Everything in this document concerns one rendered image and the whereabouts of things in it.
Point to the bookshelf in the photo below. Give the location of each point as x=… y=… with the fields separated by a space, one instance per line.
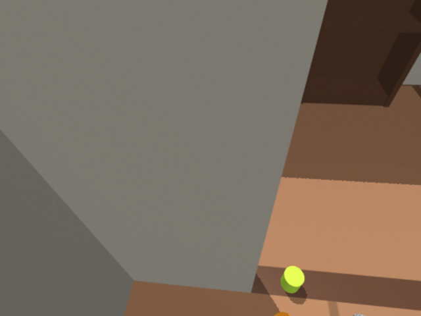
x=364 y=52

